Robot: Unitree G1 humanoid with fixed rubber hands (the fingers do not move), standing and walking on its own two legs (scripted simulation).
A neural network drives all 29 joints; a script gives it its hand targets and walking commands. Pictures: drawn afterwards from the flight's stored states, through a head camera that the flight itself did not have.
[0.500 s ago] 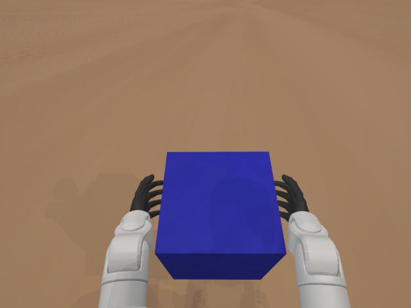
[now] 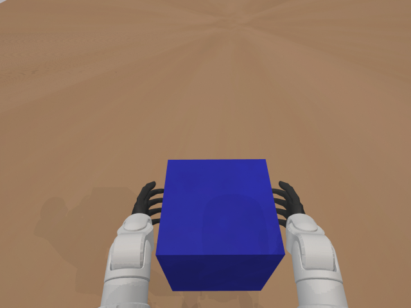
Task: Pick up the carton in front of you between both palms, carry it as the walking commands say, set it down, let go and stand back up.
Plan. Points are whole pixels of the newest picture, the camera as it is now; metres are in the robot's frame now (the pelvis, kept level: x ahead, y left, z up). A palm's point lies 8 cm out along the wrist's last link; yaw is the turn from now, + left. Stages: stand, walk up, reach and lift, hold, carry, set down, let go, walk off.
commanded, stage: carry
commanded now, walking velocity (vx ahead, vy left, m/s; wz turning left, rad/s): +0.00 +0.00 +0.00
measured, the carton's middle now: (216, 228) +0.31 +0.00 -0.04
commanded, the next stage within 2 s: hold in 1.20 s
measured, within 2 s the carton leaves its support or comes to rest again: neither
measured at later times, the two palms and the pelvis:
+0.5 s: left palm (139, 240) +0.24 +0.14 +0.04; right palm (304, 240) +0.25 -0.15 +0.04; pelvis -0.04 -0.01 +0.00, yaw +0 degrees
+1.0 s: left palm (140, 252) +0.22 +0.14 +0.04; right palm (310, 252) +0.22 -0.16 +0.04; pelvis -0.07 -0.01 +0.00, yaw +0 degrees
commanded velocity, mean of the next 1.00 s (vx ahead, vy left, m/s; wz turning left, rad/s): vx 0.00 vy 0.00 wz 0.00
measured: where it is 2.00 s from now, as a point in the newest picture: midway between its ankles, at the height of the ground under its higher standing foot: outside the picture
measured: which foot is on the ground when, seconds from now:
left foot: down 0.00-1.00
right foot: down 0.00-1.00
